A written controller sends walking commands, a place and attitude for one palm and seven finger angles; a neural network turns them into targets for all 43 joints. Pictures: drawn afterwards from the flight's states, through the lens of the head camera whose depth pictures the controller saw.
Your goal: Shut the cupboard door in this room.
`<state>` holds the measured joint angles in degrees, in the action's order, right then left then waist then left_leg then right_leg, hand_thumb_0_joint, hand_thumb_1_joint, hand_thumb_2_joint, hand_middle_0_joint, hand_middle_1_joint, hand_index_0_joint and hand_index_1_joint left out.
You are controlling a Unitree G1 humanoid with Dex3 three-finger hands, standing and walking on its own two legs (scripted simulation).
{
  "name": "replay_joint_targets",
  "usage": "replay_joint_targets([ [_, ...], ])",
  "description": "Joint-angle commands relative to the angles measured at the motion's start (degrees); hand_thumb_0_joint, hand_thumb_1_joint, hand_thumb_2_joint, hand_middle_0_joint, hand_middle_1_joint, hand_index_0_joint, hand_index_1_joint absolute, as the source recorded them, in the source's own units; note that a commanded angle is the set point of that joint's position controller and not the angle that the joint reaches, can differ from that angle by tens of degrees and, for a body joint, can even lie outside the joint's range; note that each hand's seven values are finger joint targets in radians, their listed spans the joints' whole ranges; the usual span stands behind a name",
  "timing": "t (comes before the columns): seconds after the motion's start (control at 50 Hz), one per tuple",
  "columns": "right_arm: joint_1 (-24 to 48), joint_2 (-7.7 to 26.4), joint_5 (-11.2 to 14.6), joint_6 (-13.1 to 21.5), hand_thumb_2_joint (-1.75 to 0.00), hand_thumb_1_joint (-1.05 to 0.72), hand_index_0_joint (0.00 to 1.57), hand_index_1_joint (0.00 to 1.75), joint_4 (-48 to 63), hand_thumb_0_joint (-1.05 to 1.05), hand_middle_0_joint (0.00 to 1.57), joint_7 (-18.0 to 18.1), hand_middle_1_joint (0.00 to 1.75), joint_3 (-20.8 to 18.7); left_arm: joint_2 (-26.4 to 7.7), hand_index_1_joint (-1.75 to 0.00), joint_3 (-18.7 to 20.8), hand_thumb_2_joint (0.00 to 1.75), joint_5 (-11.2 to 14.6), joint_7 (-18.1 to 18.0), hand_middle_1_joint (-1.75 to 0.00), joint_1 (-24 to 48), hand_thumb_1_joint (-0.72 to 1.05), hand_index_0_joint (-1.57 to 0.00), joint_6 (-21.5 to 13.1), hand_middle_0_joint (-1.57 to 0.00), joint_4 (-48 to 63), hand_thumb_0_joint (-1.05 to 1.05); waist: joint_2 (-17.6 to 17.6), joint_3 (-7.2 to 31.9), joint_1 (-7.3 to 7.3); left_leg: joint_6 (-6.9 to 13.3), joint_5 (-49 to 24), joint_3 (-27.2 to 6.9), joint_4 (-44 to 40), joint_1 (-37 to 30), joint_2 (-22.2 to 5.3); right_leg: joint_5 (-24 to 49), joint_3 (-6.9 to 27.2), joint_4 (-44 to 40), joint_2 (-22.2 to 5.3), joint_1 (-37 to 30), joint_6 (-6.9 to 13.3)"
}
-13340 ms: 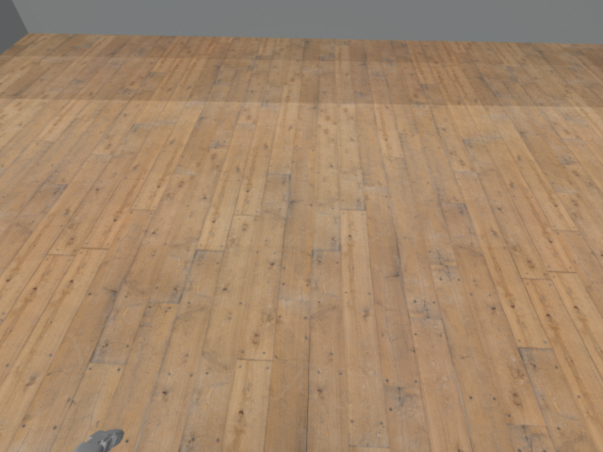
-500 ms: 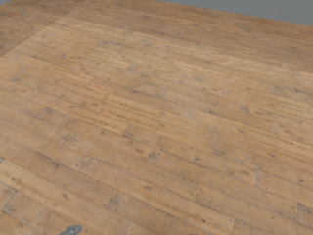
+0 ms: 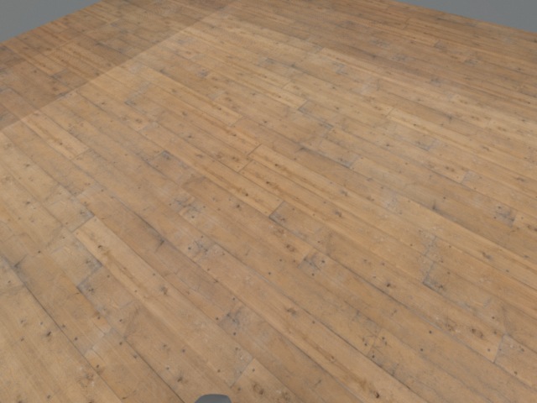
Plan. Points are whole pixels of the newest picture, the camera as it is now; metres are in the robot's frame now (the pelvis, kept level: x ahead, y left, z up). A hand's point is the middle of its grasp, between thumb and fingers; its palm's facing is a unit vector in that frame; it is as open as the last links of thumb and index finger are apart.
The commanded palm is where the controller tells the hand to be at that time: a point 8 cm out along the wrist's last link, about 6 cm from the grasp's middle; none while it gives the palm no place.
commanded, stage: turn or walk to find it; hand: left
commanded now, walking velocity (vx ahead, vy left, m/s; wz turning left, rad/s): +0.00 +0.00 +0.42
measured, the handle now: out of the picture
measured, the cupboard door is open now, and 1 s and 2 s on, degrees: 89 89 89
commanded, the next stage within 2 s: none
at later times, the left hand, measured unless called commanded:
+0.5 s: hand out of the picture +0.06 +0.25 -0.16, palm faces +0.19 -0.94 -0.27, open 7.4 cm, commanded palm none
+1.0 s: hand out of the picture -0.07 +0.18 -0.16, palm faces +0.43 -0.87 -0.25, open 7.3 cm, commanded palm none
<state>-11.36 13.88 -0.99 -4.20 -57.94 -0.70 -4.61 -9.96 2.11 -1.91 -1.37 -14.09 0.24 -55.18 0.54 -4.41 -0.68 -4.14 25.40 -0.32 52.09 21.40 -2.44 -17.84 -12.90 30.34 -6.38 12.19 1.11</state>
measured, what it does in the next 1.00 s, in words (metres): steps on the spot, turning left: left foot, then right foot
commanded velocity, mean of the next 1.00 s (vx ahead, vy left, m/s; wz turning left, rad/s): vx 0.00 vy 0.00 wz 0.42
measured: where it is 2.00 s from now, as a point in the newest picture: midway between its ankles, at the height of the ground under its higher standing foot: outside the picture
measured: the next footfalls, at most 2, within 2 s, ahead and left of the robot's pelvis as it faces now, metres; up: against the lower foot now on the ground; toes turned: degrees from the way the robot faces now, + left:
left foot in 0.10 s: +0.01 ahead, +0.14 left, +0.00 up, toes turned +7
right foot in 0.58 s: +0.07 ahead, -0.09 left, +0.00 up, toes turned +9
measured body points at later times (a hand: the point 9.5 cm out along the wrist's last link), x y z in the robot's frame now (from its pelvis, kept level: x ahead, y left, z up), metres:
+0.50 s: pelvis -0.01 +0.02 +0.00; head +0.02 +0.03 +0.45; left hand +0.05 +0.30 -0.13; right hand +0.09 -0.20 -0.15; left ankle -0.03 +0.14 -0.74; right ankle +0.02 -0.11 -0.70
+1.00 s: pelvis -0.03 -0.02 +0.00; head +0.00 -0.01 +0.45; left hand -0.09 +0.22 -0.14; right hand +0.11 -0.24 -0.16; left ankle -0.13 +0.11 -0.69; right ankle +0.03 -0.10 -0.74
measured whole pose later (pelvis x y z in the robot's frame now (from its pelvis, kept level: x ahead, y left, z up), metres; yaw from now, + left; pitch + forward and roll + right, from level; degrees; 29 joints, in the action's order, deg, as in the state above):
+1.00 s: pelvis -0.03 -0.02 +0.00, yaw +25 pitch -1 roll +1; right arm -12.5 13.6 -1.0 -4.4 -58.1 -0.9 -4.6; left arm -10.1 2.0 -1.9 -1.4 -14.0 0.6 -55.1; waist 0.3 -4.2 -0.9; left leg -3.7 25.6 0.2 51.7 20.4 -2.7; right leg -14.6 -14.4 29.8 -6.8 14.2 1.7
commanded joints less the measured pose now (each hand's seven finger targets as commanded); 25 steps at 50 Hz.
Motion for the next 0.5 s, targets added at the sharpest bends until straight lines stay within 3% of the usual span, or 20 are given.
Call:
replay_joint_targets([
  [0.0, 2.7, 2.0, 0.7, 2.4, -0.9, -0.9, 0.2, 0.3, 5.4, 0.0, 0.2, 0.5, 0.3, 0.6, -13.6, -0.3, 3.5, 0.9, 0.1, -0.4, -0.3, -3.3, 0.9, -0.2, -0.4, -0.2, 1.6, 0.0, -12.0, 6.5, -1.66, 0.8, -0.8, 4.6, -13.0, -0.7, 1.2, 33.7, 10.5, -4.0, -14.2, -8.8, 6.5],
  [0.04, -0.3, 2.9, 0.6, 2.9, -0.9, -0.9, 0.2, 0.3, 4.7, 0.0, 0.2, 0.4, 0.3, 0.5, -13.4, -0.3, 3.5, 0.9, 0.6, -0.3, -0.3, -1.4, 0.9, -0.2, 0.0, -0.2, 1.5, 0.0, -9.7, 7.6, 0.69, 1.6, -10.9, 5.1, -24.5, -9.4, 1.1, 27.9, 7.3, 0.7, -12.6, -4.4, 2.9],
  [0.06, -2.6, 5.6, 0.5, 3.5, -0.9, -0.9, 0.2, 0.3, 4.2, 0.0, 0.2, 0.3, 0.3, 0.0, -12.1, -0.3, 3.3, 0.9, 1.2, -0.2, -0.3, -1.4, 0.9, -0.2, 0.4, -0.2, 2.0, 0.0, -3.2, 9.0, 2.31, 2.7, -19.6, 1.6, -30.5, -17.3, -1.9, 20.4, 4.3, 7.6, -10.1, 1.8, -0.2],
  [0.08, -4.5, 11.4, 0.0, 4.0, -0.9, -0.9, 0.2, 0.3, 4.3, 0.0, 0.2, 0.5, 0.3, -1.3, -8.4, -0.3, 2.6, 0.9, 1.6, 0.1, -0.3, -1.8, 0.9, -0.2, 0.8, -0.2, 3.8, 0.0, 14.2, 9.5, 3.15, 8.3, -37.6, -16.7, -32.3, -24.8, -15.7, -6.3, 1.7, 19.1, -2.3, 16.6, -4.6],
  [0.1, -6.9, 14.2, 0.2, 3.3, -0.9, -0.9, 0.2, 0.3, 3.5, 0.0, 0.2, 0.9, 0.3, -1.9, -7.2, -0.3, 1.5, 0.9, 1.1, -0.2, -0.3, 1.3, 0.9, -0.2, 1.3, -0.2, 5.0, 0.0, 16.0, 9.0, 4.41, 13.6, -49.1, -19.5, -32.2, -21.8, -21.3, -20.5, 6.2, 26.6, -0.3, 18.4, -5.2],
  [0.12, -6.0, 13.0, -0.1, 3.2, -0.9, -0.9, 0.2, 0.3, 3.3, 0.0, 0.2, 1.4, 0.3, -1.6, -8.0, -0.3, 1.7, 0.9, 1.1, -0.2, -0.3, 2.7, 0.9, -0.2, 1.8, -0.2, 4.8, 0.0, 11.2, 7.4, 4.26, 15.2, -49.0, -16.1, -31.6, -19.3, -20.7, -18.1, 9.1, 30.5, -1.2, 18.1, -4.8],
  [0.14, -3.8, 11.0, -0.1, 3.5, -0.9, -0.9, 0.2, 0.3, 3.6, 0.0, 0.2, 1.9, 0.3, -1.0, -7.6, -0.3, 1.9, 0.9, 1.1, -0.2, -0.3, 2.8, 0.9, -0.2, 2.1, -0.2, 3.9, 0.0, 14.3, 7.3, 3.42, 14.2, -47.2, -14.7, -31.8, -17.7, -17.4, -15.0, 11.0, 32.1, -1.4, 18.5, -5.1],
  [0.18, 0.2, 8.9, -0.2, 3.6, -0.9, -0.9, 0.2, 0.3, 4.7, 0.0, 0.2, 2.2, 0.3, -0.2, -8.8, -0.3, 2.3, 0.9, 1.1, 0.4, -0.3, 3.6, 0.9, -0.2, 1.8, -0.2, 2.9, 0.0, 11.0, 4.0, 2.14, 13.3, -46.5, -11.4, -31.2, -16.0, -13.4, -9.5, 11.5, 34.3, -0.8, 19.2, -5.4],
  [0.2, 0.8, 8.6, -0.1, 3.8, -0.9, -0.9, 0.2, 0.3, 5.1, 0.0, 0.2, 2.2, 0.3, 0.0, -8.6, -0.3, 2.3, 0.9, 1.1, 0.5, -0.3, 2.2, 0.9, -0.2, 1.6, -0.2, 2.6, 0.0, 9.5, 4.9, 1.31, 12.8, -47.8, -9.7, -30.7, -17.5, -12.1, -8.0, 11.1, 34.4, -0.3, 19.2, -5.7],
  [0.22, 0.5, 8.6, 0.1, 4.0, -0.9, -0.9, 0.2, 0.3, 5.2, 0.0, 0.2, 2.1, 0.3, -0.1, -8.6, -0.3, 2.2, 0.9, 1.1, 0.6, -0.3, 2.0, 0.9, -0.2, 1.5, -0.2, 2.3, 0.0, 8.3, 5.4, 1.37, 12.5, -48.8, -9.1, -30.5, -18.4, -11.3, -6.9, 11.0, 34.3, 0.0, 19.1, -5.9],
  [0.24, 0.0, 8.7, 0.1, 4.2, -0.9, -0.9, 0.2, 0.3, 5.1, 0.0, 0.2, 2.2, 0.3, 0.0, -8.7, -0.3, 2.2, 0.9, 1.2, 0.7, -0.3, 2.0, 0.9, -0.2, 1.4, -0.2, 2.2, 0.0, 6.4, 5.9, 1.31, 12.5, -49.0, -9.1, -30.7, -19.1, -11.2, -6.2, 11.0, 33.9, 0.1, 19.1, -6.1],
  [0.28, -1.2, 8.8, 0.2, 4.3, -0.9, -0.9, 0.2, 0.3, 5.1, 0.0, 0.2, 2.1, 0.3, -0.2, -8.4, -0.3, 2.0, 0.9, 1.2, 0.5, -0.3, 2.5, 0.9, -0.2, 1.5, -0.2, 2.7, 0.0, 6.1, 6.3, 1.51, 12.6, -49.8, -9.4, -30.8, -19.9, -11.1, -5.2, 11.3, 32.8, 0.3, 19.2, -6.7],
  [0.42, -2.7, 8.9, -0.4, 3.7, -0.9, -0.9, 0.2, 0.3, 5.2, 0.0, 0.2, 1.8, 0.3, -1.0, -7.3, -0.3, 1.6, 0.9, 1.5, 0.2, -0.3, 7.4, 0.9, -0.2, 1.5, -0.2, 5.5, 0.0, 8.2, 4.6, 2.77, 14.0, -43.9, -15.0, -30.6, -15.4, -11.2, -8.3, 11.4, 21.3, 1.9, 14.6, -6.5],
  [0.48, -0.9, 8.9, -0.6, 3.3, -0.9, -0.9, 0.2, 0.3, 5.8, 0.0, 0.2, 1.7, 0.3, -1.2, -7.1, -0.3, 1.6, 0.9, 1.8, 0.1, -0.3, 5.4, 0.9, -0.2, 1.1, -0.2, 5.4, 0.0, 9.2, 4.6, 1.49, 13.4, -41.2, -17.1, -29.1, -10.5, -10.1, -6.6, 10.5, 11.0, 3.6, 7.0, -5.6],
])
